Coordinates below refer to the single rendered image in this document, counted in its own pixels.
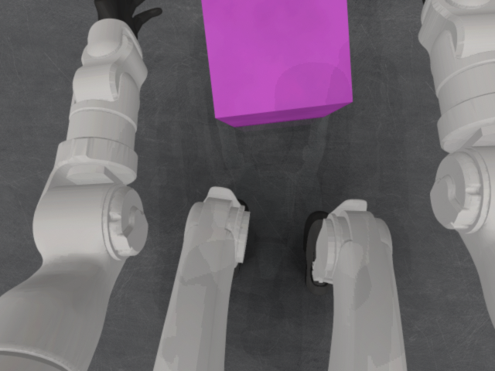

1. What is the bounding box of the left robot hand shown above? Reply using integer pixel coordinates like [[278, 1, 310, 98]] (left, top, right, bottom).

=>
[[94, 0, 162, 40]]

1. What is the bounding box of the robot shin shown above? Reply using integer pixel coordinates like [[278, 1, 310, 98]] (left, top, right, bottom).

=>
[[312, 199, 392, 284], [183, 186, 241, 266]]

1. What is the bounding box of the left robot shin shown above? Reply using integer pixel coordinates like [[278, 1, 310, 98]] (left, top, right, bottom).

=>
[[183, 186, 241, 266]]

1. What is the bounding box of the robot right forearm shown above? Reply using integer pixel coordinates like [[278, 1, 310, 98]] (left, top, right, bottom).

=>
[[418, 0, 495, 153]]

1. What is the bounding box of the robot right upper arm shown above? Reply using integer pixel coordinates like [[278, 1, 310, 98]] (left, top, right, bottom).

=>
[[430, 145, 495, 328]]

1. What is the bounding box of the robot left upper arm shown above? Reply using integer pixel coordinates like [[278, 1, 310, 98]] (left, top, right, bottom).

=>
[[0, 182, 149, 371]]

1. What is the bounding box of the carton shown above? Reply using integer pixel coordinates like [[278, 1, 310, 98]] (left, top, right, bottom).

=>
[[201, 0, 353, 128]]

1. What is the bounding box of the robot left forearm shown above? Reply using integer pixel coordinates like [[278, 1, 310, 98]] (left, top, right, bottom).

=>
[[32, 19, 148, 250]]

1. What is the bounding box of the right robot shin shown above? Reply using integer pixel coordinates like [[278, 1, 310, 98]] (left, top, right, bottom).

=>
[[312, 199, 392, 284]]

